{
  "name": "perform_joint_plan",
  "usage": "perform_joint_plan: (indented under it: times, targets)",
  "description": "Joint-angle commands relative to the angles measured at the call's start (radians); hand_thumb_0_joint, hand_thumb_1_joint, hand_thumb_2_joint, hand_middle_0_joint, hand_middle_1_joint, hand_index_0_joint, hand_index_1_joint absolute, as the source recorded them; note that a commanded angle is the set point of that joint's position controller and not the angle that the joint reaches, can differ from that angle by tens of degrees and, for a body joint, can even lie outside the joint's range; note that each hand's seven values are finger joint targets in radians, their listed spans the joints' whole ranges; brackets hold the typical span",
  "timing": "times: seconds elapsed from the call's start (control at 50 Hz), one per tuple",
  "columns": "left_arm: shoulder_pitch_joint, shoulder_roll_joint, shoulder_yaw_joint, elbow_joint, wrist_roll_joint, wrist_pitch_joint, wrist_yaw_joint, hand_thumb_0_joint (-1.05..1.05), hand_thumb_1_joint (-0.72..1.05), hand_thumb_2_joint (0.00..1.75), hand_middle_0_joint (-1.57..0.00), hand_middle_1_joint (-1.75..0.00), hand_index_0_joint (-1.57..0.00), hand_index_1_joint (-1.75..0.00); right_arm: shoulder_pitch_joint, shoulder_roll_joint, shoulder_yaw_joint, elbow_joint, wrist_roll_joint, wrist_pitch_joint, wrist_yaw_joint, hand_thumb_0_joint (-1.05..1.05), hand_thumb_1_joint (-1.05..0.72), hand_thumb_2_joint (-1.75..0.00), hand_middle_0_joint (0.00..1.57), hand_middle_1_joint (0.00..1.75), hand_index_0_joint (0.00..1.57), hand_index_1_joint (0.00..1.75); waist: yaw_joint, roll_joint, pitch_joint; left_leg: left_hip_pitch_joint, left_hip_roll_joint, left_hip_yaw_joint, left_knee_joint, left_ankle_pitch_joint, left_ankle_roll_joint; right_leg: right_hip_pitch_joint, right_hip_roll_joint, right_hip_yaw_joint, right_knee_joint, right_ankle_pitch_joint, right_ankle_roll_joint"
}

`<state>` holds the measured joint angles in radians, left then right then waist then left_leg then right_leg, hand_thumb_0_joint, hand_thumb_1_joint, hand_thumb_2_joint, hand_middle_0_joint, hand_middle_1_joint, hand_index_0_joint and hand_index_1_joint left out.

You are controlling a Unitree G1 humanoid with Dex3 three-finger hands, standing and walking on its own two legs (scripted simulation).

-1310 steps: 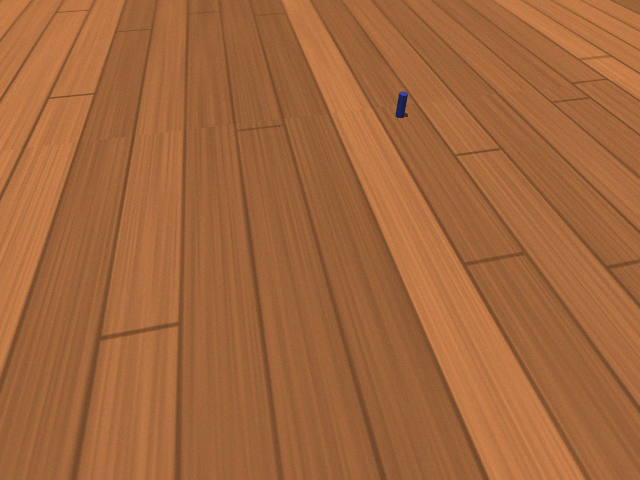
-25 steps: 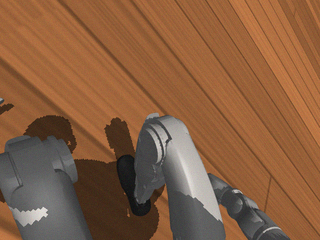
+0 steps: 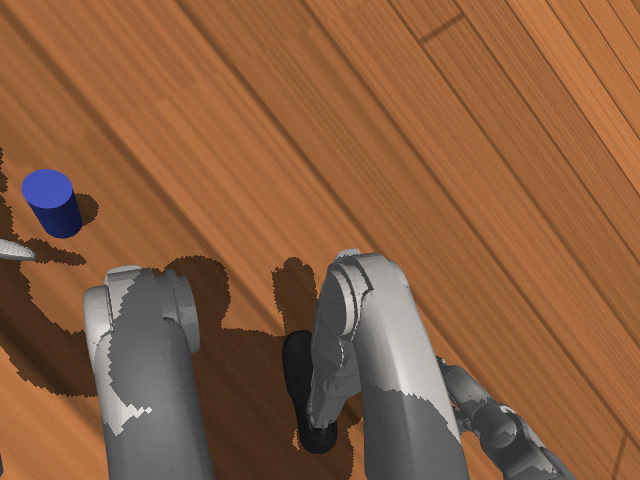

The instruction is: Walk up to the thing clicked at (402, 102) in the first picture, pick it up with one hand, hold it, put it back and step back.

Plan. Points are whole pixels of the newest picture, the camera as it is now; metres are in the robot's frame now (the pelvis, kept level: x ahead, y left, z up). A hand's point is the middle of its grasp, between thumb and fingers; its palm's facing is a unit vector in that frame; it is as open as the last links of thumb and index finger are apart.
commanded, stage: rise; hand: left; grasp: from the side
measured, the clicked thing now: (56, 207) +0.43 +0.28 -0.24
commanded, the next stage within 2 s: home in 0.04 s
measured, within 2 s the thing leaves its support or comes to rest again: neither
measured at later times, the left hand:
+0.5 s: hand out of the picture +0.29 +0.37 +0.03, palm faces +0.28 -0.83 -0.48, open 17.4 cm
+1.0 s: hand out of the picture +0.24 +0.26 +0.25, palm faces +0.34 -0.86 -0.38, open 17.3 cm
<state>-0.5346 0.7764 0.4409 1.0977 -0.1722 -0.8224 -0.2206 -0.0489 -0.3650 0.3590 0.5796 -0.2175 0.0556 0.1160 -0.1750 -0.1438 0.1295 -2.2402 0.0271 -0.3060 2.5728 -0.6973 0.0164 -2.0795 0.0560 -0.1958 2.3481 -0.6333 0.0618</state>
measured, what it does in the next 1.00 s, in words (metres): rises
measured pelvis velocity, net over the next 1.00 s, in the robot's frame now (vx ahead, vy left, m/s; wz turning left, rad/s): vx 0.07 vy -0.01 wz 0.24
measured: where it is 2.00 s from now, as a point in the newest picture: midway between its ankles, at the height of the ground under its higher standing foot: (239, 439)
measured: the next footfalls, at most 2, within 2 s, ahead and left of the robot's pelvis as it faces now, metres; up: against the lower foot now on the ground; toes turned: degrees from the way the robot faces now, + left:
none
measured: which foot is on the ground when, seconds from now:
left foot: down 0.00-1.00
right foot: down 0.00-1.00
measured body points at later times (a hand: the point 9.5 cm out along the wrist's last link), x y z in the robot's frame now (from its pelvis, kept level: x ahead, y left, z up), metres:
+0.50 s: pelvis +0.01 -0.01 +0.11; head +0.20 +0.06 +0.52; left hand +0.27 +0.41 +0.06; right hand +0.21 -0.23 -0.02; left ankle +0.08 +0.12 -0.27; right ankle +0.14 -0.13 -0.27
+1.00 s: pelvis +0.07 -0.01 +0.34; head +0.16 +0.03 +0.78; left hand +0.22 +0.31 +0.27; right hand +0.29 -0.23 +0.25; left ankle +0.08 +0.12 -0.27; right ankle +0.13 -0.13 -0.27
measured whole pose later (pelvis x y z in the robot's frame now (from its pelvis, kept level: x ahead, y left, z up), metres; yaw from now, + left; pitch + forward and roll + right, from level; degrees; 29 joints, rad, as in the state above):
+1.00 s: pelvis +0.07 -0.01 +0.34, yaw +14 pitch +20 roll -3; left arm 0.17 0.29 0.10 0.30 0.00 0.18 0.16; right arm 0.20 -0.24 0.00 0.52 0.05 0.01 -0.14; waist -0.04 0.01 -0.17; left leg -1.12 0.05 -0.05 1.33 -0.56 -0.02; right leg -1.07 -0.01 -0.05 1.29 -0.56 0.01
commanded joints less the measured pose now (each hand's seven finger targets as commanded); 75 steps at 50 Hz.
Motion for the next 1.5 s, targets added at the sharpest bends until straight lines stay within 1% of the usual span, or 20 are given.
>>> perform_joint_plan:
  times: [0.0,0.02,0.06,0.08,0.1,0.12,0.16,0.2,0.26,0.3,0.32,0.34,0.44,0.52,0.58,0.64,0.76,0.98,1.2,1.48]
  targets:
    - [-0.243,0.258,0.058,-0.249,0.142,0.075,0.037,0.0,-0.57,0.08,-0.08,-0.07,-0.07,-0.07,0.073,-0.252,-0.202,-0.036,0.068,0.014,-0.037,0.0,-0.96,-0.93,0.2,0.3,0.2,0.3,-0.001,0.539,-0.65,0.519,0.042,0.093,-0.442,0.072,-0.025,0.151,0.025,-0.056,-0.186,0.105,-0.093]
    - [-0.24,0.241,0.061,-0.226,0.143,0.1,0.042,0.0,-0.56,0.09,-0.08,-0.08,-0.07,-0.09,0.083,-0.268,-0.231,-0.038,0.081,0.02,-0.039,0.0,-0.96,-0.92,0.2,0.3,0.2,0.3,-0.009,0.539,-0.661,0.52,0.044,0.086,-0.473,0.046,-0.026,0.137,0.021,-0.053,-0.181,0.085,-0.095]
    - [-0.235,0.283,0.108,-0.31,0.162,0.153,0.068,0.0,-0.61,0.1,-0.1,-0.08,-0.08,-0.1,0.102,-0.247,-0.254,-0.047,0.102,0.034,-0.046,0.0,-0.98,-0.93,0.2,0.3,0.2,0.3,0.029,0.556,-0.706,0.551,0.042,0.104,-0.508,0.03,-0.026,0.149,0.017,-0.034,-0.206,0.072,-0.097]
    - [-0.213,0.276,0.089,-0.309,0.177,0.189,0.078,0.0,-0.61,0.1,-0.1,-0.07,-0.08,-0.09,0.104,-0.241,-0.265,-0.055,0.115,0.036,-0.053,0.0,-0.99,-0.94,0.2,0.3,0.2,0.3,0.031,0.576,-0.715,0.555,0.044,0.115,-0.533,0.016,-0.025,0.147,0.016,-0.022,-0.214,0.059,-0.1]
    - [-0.305,0.376,0.15,-0.451,0.188,0.205,0.093,0.0,-0.61,0.09,-0.11,-0.08,-0.09,-0.09,0.139,-0.235,-0.278,-0.04,0.121,0.043,-0.058,0.0,-1.0,-0.94,0.2,0.3,0.2,0.3,0.056,0.605,-0.734,0.563,0.041,0.124,-0.548,0.012,-0.025,0.148,0.014,-0.011,-0.221,0.056,-0.102]
    - [-0.309,0.393,0.151,-0.483,0.201,0.23,0.105,0.0,-0.61,0.1,-0.11,-0.09,-0.09,-0.1,0.145,-0.212,-0.281,-0.039,0.129,0.048,-0.06,0.0,-1.02,-0.94,0.2,0.3,0.2,0.3,0.066,0.636,-0.749,0.566,0.038,0.14,-0.566,-0.009,-0.023,0.141,0.013,0.002,-0.229,0.037,-0.106]
    - [-0.236,0.293,0.093,-0.442,0.219,0.296,0.116,0.0,-0.56,0.05,-0.05,-0.05,-0.05,-0.05,0.168,-0.196,-0.304,-0.03,0.141,0.055,-0.064,0.0,-0.9,-0.9,0.2,0.3,0.2,0.3,0.049,0.612,-0.728,0.567,0.035,0.15,-0.584,0.003,-0.023,0.125,0.011,0.011,-0.238,0.045,-0.109]
    - [-0.134,0.246,0.108,-0.382,0.223,0.359,0.134,0.0,-0.58,0.04,-0.05,-0.05,-0.05,-0.05,0.189,-0.185,-0.328,-0.019,0.155,0.058,-0.071,0.0,-0.9,-0.9,0.2,0.3,0.2,0.3,0.075,0.535,-0.74,0.564,0.024,0.169,-0.572,0.071,-0.021,0.13,0.007,0.024,-0.267,0.07,-0.112]
    - [0.021,0.094,0.043,-0.319,0.229,0.447,0.144,0.0,-0.54,0.07,-0.06,-0.07,-0.06,-0.07,0.192,-0.16,-0.363,-0.048,0.175,0.066,-0.075,0.0,-0.9,-0.9,0.2,0.3,0.2,0.3,0.088,0.415,-0.762,0.55,0.013,0.186,-0.602,0.091,-0.009,0.174,-0.004,0.036,-0.325,0.063,-0.108]
    - [0.0,0.095,0.033,-0.479,0.229,0.489,0.155,0.0,-0.54,0.07,-0.06,-0.07,-0.06,-0.07,0.21,-0.157,-0.399,-0.052,0.192,0.072,-0.08,0.0,-0.9,-0.9,0.2,0.3,0.2,0.3,0.115,0.399,-0.837,0.617,0.01,0.198,-0.645,0.108,-0.008,0.203,-0.01,0.057,-0.374,0.069,-0.109]
    - [0.113,0.019,-0.004,-0.417,0.226,0.53,0.159,0.0,-0.53,0.07,-0.06,-0.07,-0.06,-0.07,0.209,-0.155,-0.411,-0.071,0.203,0.072,-0.081,0.0,-0.9,-0.9,0.2,0.3,0.2,0.3,0.109,0.349,-0.837,0.632,0.008,0.197,-0.668,0.112,-0.005,0.234,-0.009,0.06,-0.41,0.073,-0.104]
    - [0.037,0.0,-0.043,-0.562,0.219,0.547,0.162,0.0,-0.55,0.06,-0.06,-0.06,-0.06,-0.07,0.212,-0.147,-0.415,-0.081,0.21,0.07,-0.082,0.0,-0.9,-0.9,0.2,0.3,0.2,0.3,0.097,0.341,-0.863,0.648,0.008,0.196,-0.691,0.097,-0.002,0.25,-0.01,0.064,-0.439,0.069,-0.103]
    - [0.219,0.057,-0.006,-0.831,0.209,0.673,0.229,0.0,-0.53,0.07,-0.06,-0.06,-0.06,-0.06,0.217,-0.136,-0.447,-0.149,0.255,0.069,-0.116,0.0,-0.9,-0.9,0.2,0.3,0.2,0.3,0.148,0.277,-0.935,0.768,0.009,0.201,-0.857,0.02,0.008,0.456,-0.02,0.104,-0.606,0.013,-0.09]
    - [0.287,0.051,0.002,-0.911,0.208,0.744,0.286,0.0,-0.5,0.09,-0.06,-0.07,-0.06,-0.07,0.21,-0.086,-0.436,-0.159,0.269,0.05,-0.156,0.0,-0.9,-0.9,0.2,0.3,0.2,0.3,0.152,0.246,-0.892,0.824,0.003,0.238,-0.943,0.043,0.015,0.626,-0.025,0.148,-0.735,0.019,-0.085]
    - [0.353,-0.008,-0.024,-0.91,0.205,0.78,0.319,0.0,-0.51,0.08,-0.06,-0.06,-0.06,-0.06,0.208,-0.053,-0.43,-0.154,0.268,0.028,-0.185,0.0,-0.9,-0.9,0.2,0.3,0.2,0.3,0.157,0.258,-0.863,0.903,0.0,0.261,-1.001,0.107,0.015,0.719,-0.029,0.174,-0.813,0.068,-0.085]
    - [0.448,-0.132,-0.101,-0.858,0.201,0.814,0.337,0.0,-0.52,0.08,-0.06,-0.06,-0.06,-0.06,0.213,-0.027,-0.422,-0.147,0.264,0.001,-0.208,0.0,-0.9,-0.9,0.2,0.3,0.2,0.3,0.141,0.237,-0.781,0.957,-0.004,0.278,-1.063,0.177,0.016,0.795,-0.031,0.176,-0.894,0.131,-0.088]
    - [0.531,-0.255,-0.198,-0.849,0.189,0.875,0.36,0.0,-0.53,0.07,-0.05,-0.06,-0.05,-0.06,0.255,-0.016,-0.415,-0.147,0.262,-0.05,-0.231,0.0,-0.9,-0.9,0.2,0.3,0.2,0.3,0.123,0.228,-0.691,1.144,-0.002,0.283,-1.22,0.266,0.01,0.97,-0.042,0.173,-1.066,0.218,-0.085]
    - [0.712,-0.343,-0.291,-1.025,0.174,0.997,0.413,0.0,-0.57,0.05,-0.05,-0.05,-0.05,-0.05,0.277,0.011,-0.398,-0.189,0.265,-0.107,-0.281,0.0,-0.9,-0.9,0.2,0.3,0.2,0.3,0.138,0.222,-0.565,1.465,-0.009,0.29,-1.508,0.393,-0.005,1.3,-0.051,0.162,-1.342,0.339,-0.075]
    - [0.967,-0.465,-0.415,-1.262,0.16,1.078,0.416,0.0,-0.59,0.03,-0.05,-0.05,-0.04,-0.05,0.272,0.045,-0.376,-0.252,0.251,-0.157,-0.319,0.0,-0.9,-0.9,0.2,0.3,0.2,0.3,0.135,0.184,-0.345,1.616,-0.008,0.282,-1.719,0.376,-0.01,1.445,-0.031,0.117,-1.523,0.317,-0.07]
    - [0.946,-0.466,-0.403,-1.343,0.173,1.043,0.378,0.0,-0.57,0.04,-0.05,-0.05,-0.05,-0.05,0.275,0.041,-0.382,-0.262,0.229,-0.212,-0.311,0.0,-0.9,-0.9,0.2,0.3,0.2,0.3,0.14,0.197,-0.352,1.689,-0.016,0.298,-1.755,0.42,-0.015,1.518,-0.036,0.134,-1.563,0.355,-0.066]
